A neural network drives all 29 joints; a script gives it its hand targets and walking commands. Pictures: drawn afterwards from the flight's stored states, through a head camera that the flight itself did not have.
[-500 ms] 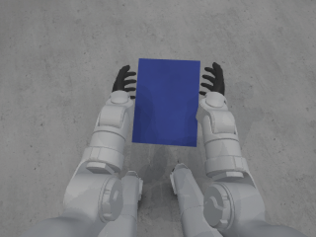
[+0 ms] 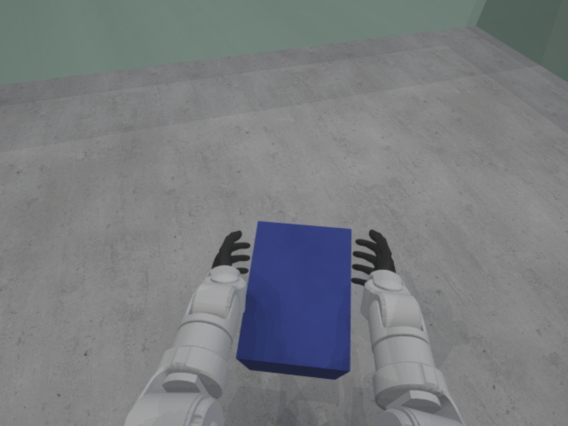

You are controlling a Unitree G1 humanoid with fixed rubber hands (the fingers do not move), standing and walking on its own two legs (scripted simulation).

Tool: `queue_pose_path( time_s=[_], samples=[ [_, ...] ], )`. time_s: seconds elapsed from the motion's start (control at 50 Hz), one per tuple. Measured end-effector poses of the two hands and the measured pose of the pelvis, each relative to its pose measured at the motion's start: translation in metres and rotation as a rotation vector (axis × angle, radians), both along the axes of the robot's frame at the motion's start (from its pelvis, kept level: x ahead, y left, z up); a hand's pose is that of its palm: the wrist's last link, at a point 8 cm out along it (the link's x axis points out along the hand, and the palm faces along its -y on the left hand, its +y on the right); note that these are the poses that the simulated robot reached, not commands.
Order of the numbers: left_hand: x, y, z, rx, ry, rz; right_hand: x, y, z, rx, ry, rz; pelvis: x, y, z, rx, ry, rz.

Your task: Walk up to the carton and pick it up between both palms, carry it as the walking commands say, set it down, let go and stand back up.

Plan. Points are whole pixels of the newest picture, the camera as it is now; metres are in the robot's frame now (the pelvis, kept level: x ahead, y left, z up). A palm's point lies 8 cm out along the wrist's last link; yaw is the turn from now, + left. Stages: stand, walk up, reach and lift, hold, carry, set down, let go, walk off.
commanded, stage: reach and lift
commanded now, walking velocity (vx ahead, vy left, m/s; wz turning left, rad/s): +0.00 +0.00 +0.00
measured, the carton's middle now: (297, 303) +0.33 -0.04 -0.08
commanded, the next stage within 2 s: hold in 1.70 s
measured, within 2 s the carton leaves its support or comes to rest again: neither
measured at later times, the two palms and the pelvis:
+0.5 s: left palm (219, 272) +0.32 +0.07 +0.05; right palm (389, 270) +0.30 -0.16 +0.06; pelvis +0.00 -0.01 +0.01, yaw -1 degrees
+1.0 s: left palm (216, 279) +0.32 +0.08 +0.05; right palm (381, 265) +0.31 -0.15 +0.06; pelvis +0.01 -0.01 +0.01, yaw -2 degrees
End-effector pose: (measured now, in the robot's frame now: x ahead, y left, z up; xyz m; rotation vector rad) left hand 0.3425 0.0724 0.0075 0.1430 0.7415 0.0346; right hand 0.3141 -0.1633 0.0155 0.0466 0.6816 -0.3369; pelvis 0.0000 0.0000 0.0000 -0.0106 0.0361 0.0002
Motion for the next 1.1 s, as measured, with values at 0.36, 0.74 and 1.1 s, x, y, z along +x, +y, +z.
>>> queue_pose_path(
  time_s=[0.36, 0.74, 1.1],
  samples=[
    [-0.014, -0.015, 0.041, -0.022, -0.004, -0.05, -0.015, -0.015, 0.042, -0.018, -0.003, -0.054, 0.01, -0.001, 0.008, 0.007, -0.097, -0.035],
    [-0.02, 0.012, 0.039, 0.014, 0.035, 0.096, 0.0, 0.017, 0.041, -0.087, 0.059, 0.048, 0.0, -0.016, 0.006, 0.013, -0.109, -0.013],
    [-0.029, 0.012, 0.041, 0.002, 0.034, 0.119, -0.004, 0.017, 0.043, -0.093, 0.056, 0.064, 0.006, -0.014, 0.008, 0.016, -0.137, -0.031]
  ],
)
